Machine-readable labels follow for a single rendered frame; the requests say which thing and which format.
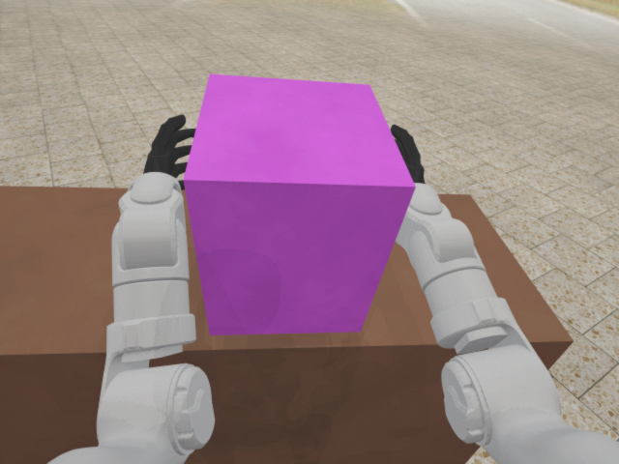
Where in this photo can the right robot upper arm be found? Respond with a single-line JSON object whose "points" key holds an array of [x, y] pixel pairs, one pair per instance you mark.
{"points": [[503, 400]]}

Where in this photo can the right robot forearm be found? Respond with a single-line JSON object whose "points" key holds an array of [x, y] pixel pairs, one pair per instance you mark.
{"points": [[466, 313]]}

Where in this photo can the left robot forearm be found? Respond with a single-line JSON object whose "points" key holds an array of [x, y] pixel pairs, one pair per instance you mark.
{"points": [[150, 270]]}

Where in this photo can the carton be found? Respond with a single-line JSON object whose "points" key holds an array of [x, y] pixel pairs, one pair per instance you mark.
{"points": [[296, 191]]}

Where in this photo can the robot right hand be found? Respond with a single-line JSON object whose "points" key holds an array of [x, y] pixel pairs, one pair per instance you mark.
{"points": [[409, 152]]}

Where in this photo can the left robot upper arm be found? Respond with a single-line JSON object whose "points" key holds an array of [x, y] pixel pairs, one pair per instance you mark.
{"points": [[155, 415]]}

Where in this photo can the pedestal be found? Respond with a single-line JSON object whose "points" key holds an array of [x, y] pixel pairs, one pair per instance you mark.
{"points": [[368, 397]]}

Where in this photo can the robot left hand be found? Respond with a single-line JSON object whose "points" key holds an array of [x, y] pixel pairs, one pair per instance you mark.
{"points": [[163, 155]]}

